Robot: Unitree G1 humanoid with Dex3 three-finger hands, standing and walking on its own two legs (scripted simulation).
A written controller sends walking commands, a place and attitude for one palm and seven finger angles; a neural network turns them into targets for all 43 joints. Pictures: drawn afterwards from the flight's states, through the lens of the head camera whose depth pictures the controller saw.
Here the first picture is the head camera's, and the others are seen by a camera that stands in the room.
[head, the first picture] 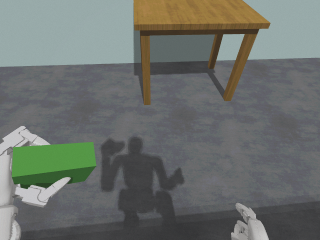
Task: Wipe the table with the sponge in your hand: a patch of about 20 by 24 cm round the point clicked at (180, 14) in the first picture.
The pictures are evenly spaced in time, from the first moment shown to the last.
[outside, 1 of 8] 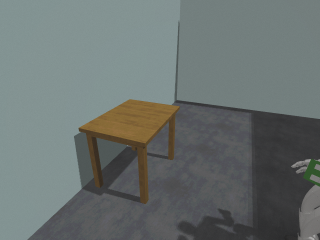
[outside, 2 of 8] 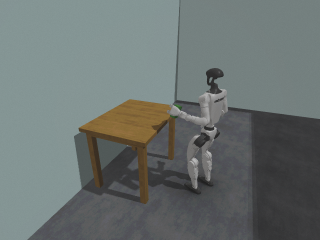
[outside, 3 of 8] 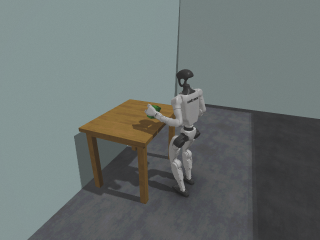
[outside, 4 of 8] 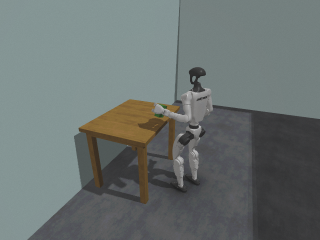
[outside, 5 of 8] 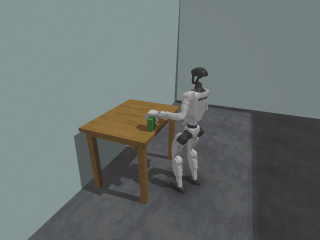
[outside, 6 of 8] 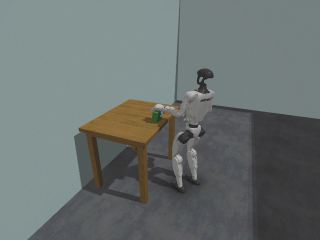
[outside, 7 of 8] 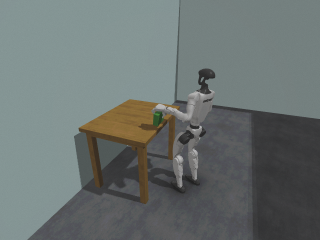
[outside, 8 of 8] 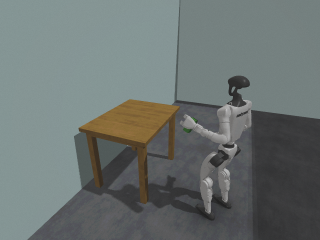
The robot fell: no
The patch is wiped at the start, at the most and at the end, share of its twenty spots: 0.00 1.00 1.00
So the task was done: yes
